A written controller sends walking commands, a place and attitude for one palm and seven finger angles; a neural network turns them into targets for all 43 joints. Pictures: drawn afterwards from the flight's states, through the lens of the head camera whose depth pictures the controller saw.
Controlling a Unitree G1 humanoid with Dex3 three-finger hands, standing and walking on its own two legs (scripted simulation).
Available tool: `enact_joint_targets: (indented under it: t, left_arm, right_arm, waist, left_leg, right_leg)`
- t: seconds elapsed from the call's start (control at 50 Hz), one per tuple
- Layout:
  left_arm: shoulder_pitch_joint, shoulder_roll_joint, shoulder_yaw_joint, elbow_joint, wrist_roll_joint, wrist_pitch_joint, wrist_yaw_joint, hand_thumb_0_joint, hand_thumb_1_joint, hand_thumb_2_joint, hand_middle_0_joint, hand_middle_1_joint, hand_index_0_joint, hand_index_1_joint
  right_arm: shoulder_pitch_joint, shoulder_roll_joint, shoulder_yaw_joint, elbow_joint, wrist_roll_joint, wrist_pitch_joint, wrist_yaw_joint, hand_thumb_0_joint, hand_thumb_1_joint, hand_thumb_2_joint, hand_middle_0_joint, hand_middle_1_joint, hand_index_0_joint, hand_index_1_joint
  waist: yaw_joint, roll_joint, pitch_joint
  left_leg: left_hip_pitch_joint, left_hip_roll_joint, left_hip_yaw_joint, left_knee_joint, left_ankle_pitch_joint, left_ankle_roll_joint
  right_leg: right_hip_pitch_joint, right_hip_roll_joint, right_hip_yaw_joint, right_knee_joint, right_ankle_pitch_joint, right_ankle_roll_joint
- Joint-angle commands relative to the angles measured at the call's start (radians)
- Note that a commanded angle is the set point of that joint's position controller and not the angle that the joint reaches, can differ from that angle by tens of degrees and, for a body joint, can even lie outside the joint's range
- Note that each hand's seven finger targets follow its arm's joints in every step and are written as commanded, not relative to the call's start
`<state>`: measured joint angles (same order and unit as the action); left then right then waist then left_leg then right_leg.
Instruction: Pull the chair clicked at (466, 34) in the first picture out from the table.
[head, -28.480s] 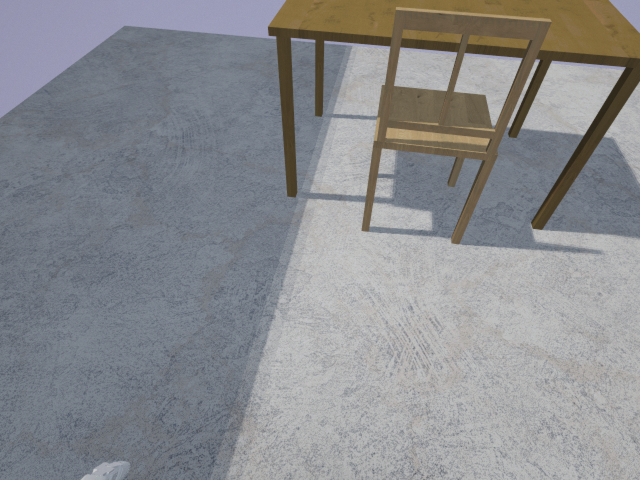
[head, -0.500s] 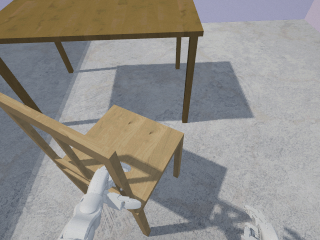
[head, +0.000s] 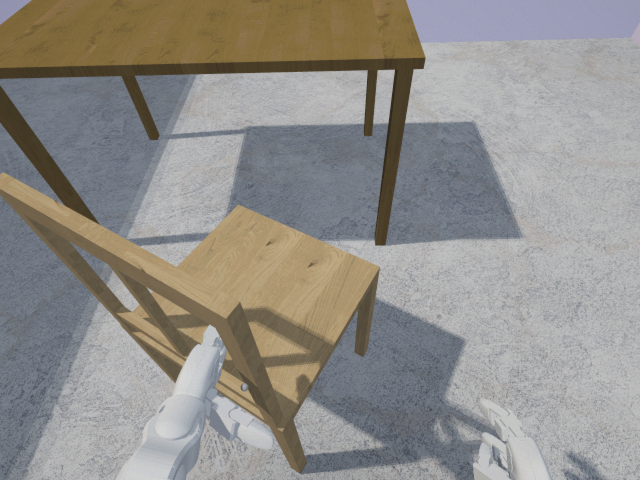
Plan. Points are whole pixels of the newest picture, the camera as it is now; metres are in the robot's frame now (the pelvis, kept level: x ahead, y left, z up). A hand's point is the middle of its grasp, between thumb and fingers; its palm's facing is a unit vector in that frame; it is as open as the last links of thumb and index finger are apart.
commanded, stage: draw the fingers out of the gap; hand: left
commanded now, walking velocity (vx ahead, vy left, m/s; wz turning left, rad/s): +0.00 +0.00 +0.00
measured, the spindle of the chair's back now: (155, 313) +0.37 +0.26 -0.04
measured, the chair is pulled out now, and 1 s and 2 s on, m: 0.55 0.55 0.55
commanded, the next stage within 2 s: draw the hand back to the body in 0.72 s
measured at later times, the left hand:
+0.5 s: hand (231, 458) +0.17 +0.11 -0.03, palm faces -0.12 -0.98 -0.18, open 17.5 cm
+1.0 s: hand out of the picture +0.13 +0.12 +0.02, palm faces +0.02 -1.00 +0.00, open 17.5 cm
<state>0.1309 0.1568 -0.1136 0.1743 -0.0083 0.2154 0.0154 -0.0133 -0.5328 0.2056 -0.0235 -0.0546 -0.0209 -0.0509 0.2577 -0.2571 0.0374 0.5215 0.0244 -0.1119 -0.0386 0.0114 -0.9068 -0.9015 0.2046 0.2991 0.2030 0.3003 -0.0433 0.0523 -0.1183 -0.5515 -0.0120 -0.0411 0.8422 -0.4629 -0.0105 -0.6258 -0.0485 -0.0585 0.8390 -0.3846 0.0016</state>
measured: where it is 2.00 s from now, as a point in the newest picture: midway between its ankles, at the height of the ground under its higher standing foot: outside the picture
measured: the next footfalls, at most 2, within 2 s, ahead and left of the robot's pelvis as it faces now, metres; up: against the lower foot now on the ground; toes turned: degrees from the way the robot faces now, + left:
none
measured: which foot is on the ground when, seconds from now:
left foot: down 0.00-1.00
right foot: down 0.00-1.00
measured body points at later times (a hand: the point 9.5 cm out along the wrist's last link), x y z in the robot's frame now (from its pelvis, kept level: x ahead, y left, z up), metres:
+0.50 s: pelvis +0.00 +0.00 -0.01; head +0.03 -0.01 +0.44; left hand +0.17 +0.16 -0.01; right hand +0.18 -0.22 -0.08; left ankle -0.03 +0.13 -0.70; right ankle +0.02 -0.12 -0.70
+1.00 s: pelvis -0.01 +0.00 -0.03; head +0.01 +0.00 +0.42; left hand +0.13 +0.17 +0.02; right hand +0.17 -0.22 -0.08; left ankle -0.03 +0.13 -0.70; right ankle +0.02 -0.12 -0.70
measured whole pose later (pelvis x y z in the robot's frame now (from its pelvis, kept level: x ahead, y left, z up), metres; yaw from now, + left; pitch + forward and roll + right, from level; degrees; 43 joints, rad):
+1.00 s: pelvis -0.01 +0.00 -0.03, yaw +1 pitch +11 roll -1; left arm 0.77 0.15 -0.13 -0.39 -0.10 -0.12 -0.03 -0.02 -0.53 0.21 -0.01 0.00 -0.01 0.00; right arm 0.29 -0.21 0.00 0.44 0.03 -0.24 -0.06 0.01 -0.91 -0.90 0.20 0.30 0.20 0.30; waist 0.00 0.03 -0.16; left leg -0.72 -0.01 -0.07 1.08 -0.56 -0.01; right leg -0.77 -0.05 -0.08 1.03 -0.46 0.00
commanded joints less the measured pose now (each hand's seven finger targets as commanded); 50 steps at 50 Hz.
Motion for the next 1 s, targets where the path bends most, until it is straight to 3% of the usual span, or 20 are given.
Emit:
enact_joint_targets:
  t: [0.0,0.06,0.16,0.18,0.26,0.36,0.42,0.44,0.48,0.5,0.54,0.58,0.6,0.74,0.82,0.84,0.86,0.9,0.92,0.98]
  left_arm:
    - [-0.016,0.106,0.071,-0.244,0.004,-0.044,0.011,0.0,-0.55,0.2,0.0,0.0,0.0,0.0]
    - [0.058,0.089,0.048,-0.305,-0.001,-0.043,0.008,0.0,-0.55,0.2,0.0,0.0,0.0,0.0]
    - [0.149,0.102,0.034,-0.407,0.005,-0.052,0.007,0.0,-0.55,0.2,0.0,0.0,0.0,0.0]
    - [0.176,0.094,0.026,-0.433,0.006,-0.055,0.008,0.0,-0.55,0.2,0.0,0.0,0.0,0.0]
    - [0.227,0.073,-0.019,-0.505,0.018,-0.067,0.02,0.0,-0.55,0.2,0.0,0.0,0.0,0.0]
    - [0.359,0.069,-0.024,-0.541,0.037,-0.061,0.03,0.0,-0.55,0.2,0.0,0.0,0.0,0.0]
    - [0.383,0.083,-0.025,-0.569,0.052,-0.054,0.032,0.0,-0.55,0.2,0.0,0.0,0.0,0.0]
    - [0.421,0.057,-0.052,-0.59,0.053,-0.053,0.03,0.0,-0.55,0.2,0.0,0.0,0.0,0.0]
    - [0.467,0.07,-0.032,-0.597,0.051,-0.049,0.03,0.0,-0.55,0.2,0.0,0.0,0.0,0.0]
    - [0.488,0.092,-0.012,-0.603,0.055,-0.047,0.032,0.0,-0.55,0.2,0.0,0.0,0.0,0.0]
    - [0.529,0.064,-0.04,-0.623,0.055,-0.049,0.026,0.0,-0.55,0.2,0.0,0.0,0.0,0.0]
    - [0.55,0.071,-0.042,-0.648,0.058,-0.054,0.021,0.0,-0.55,0.2,0.0,0.0,0.0,0.0]
    - [0.543,0.07,-0.05,-0.647,0.059,-0.052,0.019,0.0,-0.55,0.2,0.0,0.0,0.0,0.0]
    - [0.633,0.065,-0.066,-0.716,0.061,-0.081,0.014,0.0,-0.55,0.2,0.0,0.0,0.0,0.0]
    - [0.684,0.065,-0.073,-0.727,0.073,-0.08,0.02,0.0,-0.55,0.2,0.0,0.0,0.0,0.0]
    - [0.595,-0.036,-0.047,-0.85,-0.085,-0.225,0.002,0.0,-0.55,0.2,0.0,0.0,0.0,0.0]
    - [0.645,0.035,0.01,-0.777,-0.078,-0.291,-0.008,0.0,-0.55,0.2,0.0,0.0,0.0,0.0]
    - [0.667,0.064,0.06,-0.815,-0.108,-0.391,-0.024,0.0,-0.55,0.2,0.0,0.0,0.0,0.0]
    - [0.661,0.049,0.053,-0.826,-0.116,-0.441,-0.034,0.0,-0.55,0.2,0.0,0.0,0.0,0.0]
    - [0.643,0.046,0.069,-0.784,-0.126,-0.586,-0.067,0.0,-0.55,0.2,0.0,0.0,0.0,0.0]
  right_arm:
    - [-0.052,-0.108,-0.049,-0.176,0.006,-0.049,-0.012,0.0,-0.9,-0.9,0.2,0.3,0.2,0.3]
    - [-0.05,-0.105,-0.048,-0.194,0.006,-0.058,-0.012,0.0,-0.9,-0.9,0.2,0.3,0.2,0.3]
    - [-0.04,-0.104,-0.049,-0.21,0.006,-0.075,-0.019,0.0,-0.9,-0.9,0.2,0.3,0.2,0.3]
    - [-0.04,-0.1,-0.051,-0.214,0.005,-0.081,-0.019,0.0,-0.9,-0.9,0.2,0.3,0.2,0.3]
    - [-0.032,-0.099,-0.05,-0.218,0.004,-0.101,-0.026,0.0,-0.9,-0.9,0.2,0.3,0.2,0.3]
    - [-0.038,-0.088,-0.053,-0.232,0.002,-0.106,-0.031,0.0,-0.9,-0.9,0.2,0.3,0.2,0.3]
    - [-0.048,-0.085,-0.051,-0.242,0.002,-0.101,-0.034,0.0,-0.9,-0.9,0.2,0.3,0.2,0.3]
    - [-0.048,-0.08,-0.05,-0.253,0.001,-0.102,-0.033,0.0,-0.9,-0.9,0.2,0.3,0.2,0.3]
    - [-0.049,-0.074,-0.053,-0.258,0.001,-0.1,-0.035,0.0,-0.9,-0.9,0.2,0.3,0.2,0.3]
    - [-0.054,-0.075,-0.054,-0.258,0.002,-0.096,-0.036,0.0,-0.9,-0.9,0.2,0.3,0.2,0.3]
    - [-0.053,-0.066,-0.055,-0.269,0.003,-0.094,-0.038,0.0,-0.9,-0.9,0.2,0.3,0.2,0.3]
    - [-0.057,-0.066,-0.053,-0.277,0.004,-0.092,-0.039,0.0,-0.9,-0.9,0.2,0.3,0.2,0.3]
    - [-0.057,-0.069,-0.053,-0.278,0.004,-0.093,-0.042,0.0,-0.9,-0.9,0.2,0.3,0.2,0.3]
    - [-0.045,-0.063,-0.06,-0.295,0.007,-0.114,-0.052,0.0,-0.9,-0.9,0.2,0.3,0.2,0.3]
    - [-0.048,-0.058,-0.064,-0.303,0.007,-0.113,-0.051,0.0,-0.9,-0.9,0.2,0.3,0.2,0.3]
    - [-0.043,-0.049,-0.06,-0.295,0.005,-0.145,-0.053,0.0,-0.9,-0.9,0.2,0.3,0.2,0.3]
    - [-0.038,-0.051,-0.07,-0.257,0.005,-0.164,-0.053,0.0,-0.9,-0.9,0.2,0.3,0.2,0.3]
    - [-0.032,-0.051,-0.075,-0.24,0.009,-0.184,-0.044,0.0,-0.9,-0.9,0.2,0.3,0.2,0.3]
    - [-0.031,-0.045,-0.076,-0.233,0.01,-0.192,-0.037,0.0,-0.9,-0.9,0.2,0.3,0.2,0.3]
    - [-0.051,-0.039,-0.089,-0.207,0.01,-0.198,-0.014,0.0,-0.9,-0.9,0.2,0.3,0.2,0.3]
  waist:
    - [0.003,-0.077,-0.209]
    - [0.0,-0.086,-0.193]
    - [-0.01,-0.066,-0.18]
    - [-0.006,-0.04,-0.178]
    - [-0.019,-0.03,-0.168]
    - [-0.004,-0.075,-0.161]
    - [-0.003,-0.054,-0.134]
    - [0.002,-0.046,-0.147]
    - [0.007,-0.08,-0.145]
    - [0.013,-0.059,-0.148]
    - [0.01,-0.073,-0.138]
    - [0.01,-0.049,-0.115]
    - [0.0,-0.081,-0.096]
    - [0.012,-0.034,-0.121]
    - [0.012,-0.077,-0.11]
    - [0.006,-0.154,-0.069]
    - [0.024,-0.139,-0.104]
    - [0.045,-0.028,-0.123]
    - [0.042,0.019,-0.131]
    - [0.037,-0.031,-0.124]
  left_leg:
    - [0.013,-0.013,0.018,-0.108,0.32,0.029]
    - [-0.002,-0.015,0.018,-0.101,0.308,0.03]
    - [-0.004,-0.016,0.015,-0.08,0.292,0.033]
    - [0.002,-0.016,0.015,-0.077,0.299,0.032]
    - [0.016,-0.014,-0.002,-0.062,0.307,0.031]
    - [-0.011,-0.017,-0.006,-0.05,0.303,0.031]
    - [-0.029,-0.02,-0.007,-0.051,0.267,0.031]
    - [-0.027,-0.021,-0.006,-0.048,0.267,0.032]
    - [-0.046,-0.022,-0.003,-0.039,0.262,0.034]
    - [-0.055,-0.023,-0.003,-0.038,0.261,0.033]
    - [-0.059,-0.023,0.0,-0.031,0.253,0.035]
    - [-0.072,-0.023,-0.002,-0.027,0.231,0.035]
    - [-0.089,-0.024,-0.005,-0.022,0.212,0.039]
    - [-0.084,-0.025,-0.007,-0.006,0.189,0.038]
    - [-0.111,-0.024,-0.012,-0.002,0.172,0.038]
    - [-0.144,-0.036,-0.014,0.042,0.167,0.029]
    - [-0.151,-0.034,-0.003,0.06,0.152,0.028]
    - [-0.152,-0.032,-0.001,0.068,0.183,0.019]
    - [-0.139,-0.031,0.003,0.074,0.188,0.015]
    - [-0.193,-0.02,-0.004,0.112,0.17,0.01]
  right_leg:
    - [0.234,0.014,-0.001,-0.104,0.286,-0.013]
    - [0.231,0.014,0.0,-0.104,0.285,-0.011]
    - [0.2,0.015,0.001,-0.097,0.259,-0.01]
    - [0.19,0.014,-0.002,-0.093,0.261,-0.011]
    - [0.149,0.018,-0.015,-0.077,0.239,-0.012]
    - [0.142,0.02,-0.02,-0.06,0.228,-0.013]
    - [0.124,0.02,-0.016,-0.057,0.189,-0.016]
    - [0.128,0.018,-0.018,-0.053,0.187,-0.016]
    - [0.131,0.02,-0.016,-0.051,0.19,-0.016]
    - [0.134,0.021,-0.013,-0.049,0.185,-0.02]
    - [0.124,0.021,-0.011,-0.046,0.183,-0.016]
    - [0.101,0.022,-0.013,-0.042,0.151,-0.02]
    - [0.092,0.024,-0.009,-0.048,0.135,-0.019]
    - [0.063,0.025,-0.014,-0.029,0.089,-0.02]
    - [0.053,0.028,-0.016,-0.021,0.069,-0.02]
    - [0.009,0.04,-0.044,-0.009,0.085,-0.017]
    - [0.016,0.04,-0.025,0.002,0.075,-0.021]
    - [0.015,0.038,-0.023,0.039,0.092,-0.031]
    - [0.0,0.035,-0.022,0.048,0.09,-0.032]
    - [-0.047,0.037,-0.019,0.089,0.074,-0.032]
